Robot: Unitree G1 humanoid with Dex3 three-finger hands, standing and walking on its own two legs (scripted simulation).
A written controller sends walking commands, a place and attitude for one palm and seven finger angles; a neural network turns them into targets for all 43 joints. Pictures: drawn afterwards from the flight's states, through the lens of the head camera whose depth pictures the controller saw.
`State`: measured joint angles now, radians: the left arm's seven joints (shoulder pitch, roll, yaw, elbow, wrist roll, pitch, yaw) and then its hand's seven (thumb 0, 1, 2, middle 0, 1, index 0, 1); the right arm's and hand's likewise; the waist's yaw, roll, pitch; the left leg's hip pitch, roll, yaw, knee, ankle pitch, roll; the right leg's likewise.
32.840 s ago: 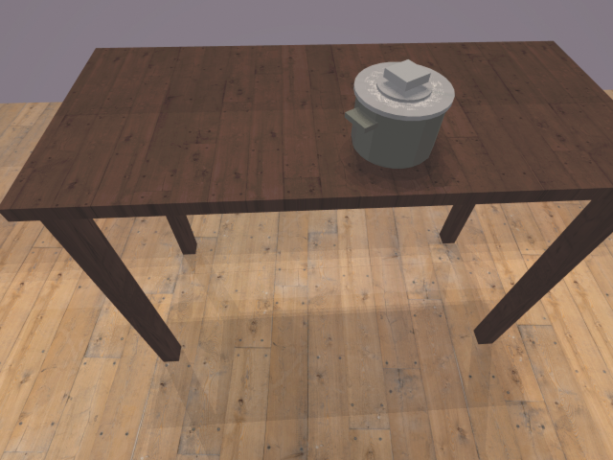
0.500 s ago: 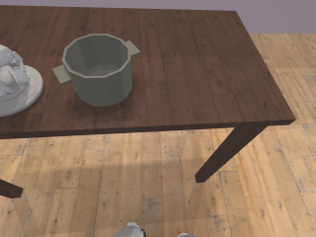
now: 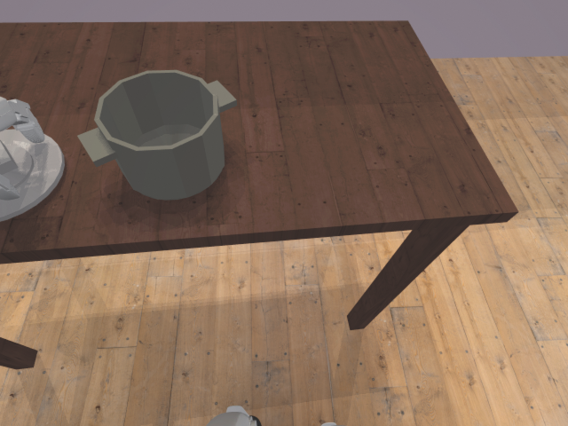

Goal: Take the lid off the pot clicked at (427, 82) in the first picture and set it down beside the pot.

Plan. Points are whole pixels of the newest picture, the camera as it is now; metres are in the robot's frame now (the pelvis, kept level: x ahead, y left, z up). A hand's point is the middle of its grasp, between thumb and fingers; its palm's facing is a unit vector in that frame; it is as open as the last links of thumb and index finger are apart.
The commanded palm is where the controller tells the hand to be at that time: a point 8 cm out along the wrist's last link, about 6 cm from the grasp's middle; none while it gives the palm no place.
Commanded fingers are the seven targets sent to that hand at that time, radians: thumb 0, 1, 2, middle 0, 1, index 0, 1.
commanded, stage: open the fingers wide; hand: left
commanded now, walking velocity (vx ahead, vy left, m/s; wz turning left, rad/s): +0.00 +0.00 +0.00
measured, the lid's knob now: out of the picture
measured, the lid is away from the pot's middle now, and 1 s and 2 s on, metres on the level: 0.24 0.24 0.24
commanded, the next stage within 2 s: raise the empty hand in 0.06 s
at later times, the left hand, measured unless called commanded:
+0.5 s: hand out of the picture +0.43 +0.37 +0.13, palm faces -0.38 -0.13 -0.91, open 11.0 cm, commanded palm +0.45 +0.37 +0.20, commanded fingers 0.00 -0.05 0.74 -0.39 -0.79 -0.39 -0.79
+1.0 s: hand out of the picture +0.44 +0.37 +0.18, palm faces -0.34 -0.11 -0.93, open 11.0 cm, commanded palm +0.45 +0.37 +0.25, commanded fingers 0.00 -0.05 0.74 -0.39 -0.79 -0.39 -0.79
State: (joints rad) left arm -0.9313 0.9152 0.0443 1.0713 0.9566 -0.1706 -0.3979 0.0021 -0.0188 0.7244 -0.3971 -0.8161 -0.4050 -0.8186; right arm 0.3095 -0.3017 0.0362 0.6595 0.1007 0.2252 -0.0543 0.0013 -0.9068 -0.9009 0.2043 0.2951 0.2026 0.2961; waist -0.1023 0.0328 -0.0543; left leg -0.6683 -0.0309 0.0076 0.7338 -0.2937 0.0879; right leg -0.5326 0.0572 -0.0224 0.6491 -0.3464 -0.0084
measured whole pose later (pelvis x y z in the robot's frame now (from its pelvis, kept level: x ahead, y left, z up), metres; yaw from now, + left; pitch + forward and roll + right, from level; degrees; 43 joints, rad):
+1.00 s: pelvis +0.00 +0.01 +0.01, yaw +1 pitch +10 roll -4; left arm -1.09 0.92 -0.05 1.04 0.95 -0.09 -0.49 0.00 -0.04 0.73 -0.40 -0.79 -0.40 -0.79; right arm 0.29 -0.30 0.04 0.67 0.10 0.22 -0.05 0.00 -0.91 -0.90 0.20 0.30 0.20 0.30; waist -0.09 0.04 -0.03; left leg -0.55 -0.06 0.00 0.63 -0.24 0.10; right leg -0.41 0.03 -0.03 0.54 -0.30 -0.01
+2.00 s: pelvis +0.00 +0.00 +0.02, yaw +2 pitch +7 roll -2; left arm -0.87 0.91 0.04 0.74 0.86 0.02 -0.54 0.00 -0.04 0.73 -0.40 -0.79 -0.40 -0.79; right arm 0.20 -0.30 0.04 0.61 0.10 0.26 -0.01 0.00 -0.91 -0.90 0.20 0.29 0.20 0.30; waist -0.06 0.06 -0.02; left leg -0.45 -0.06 -0.01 0.54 -0.21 0.08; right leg -0.31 0.04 -0.03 0.47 -0.28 -0.01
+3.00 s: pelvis +0.02 -0.08 +0.03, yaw +0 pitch -3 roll +1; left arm -0.08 0.47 0.46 -0.06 -0.13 -0.05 0.05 0.01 0.74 0.87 -0.24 -0.38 -0.24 -0.39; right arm 0.11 -0.26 0.03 0.68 0.04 -0.02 -0.07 0.01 -0.91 -0.90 0.20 0.29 0.20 0.30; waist 0.06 0.06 0.01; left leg -0.14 0.02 0.00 0.39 -0.20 -0.01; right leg -0.03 0.11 0.00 0.33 -0.25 -0.11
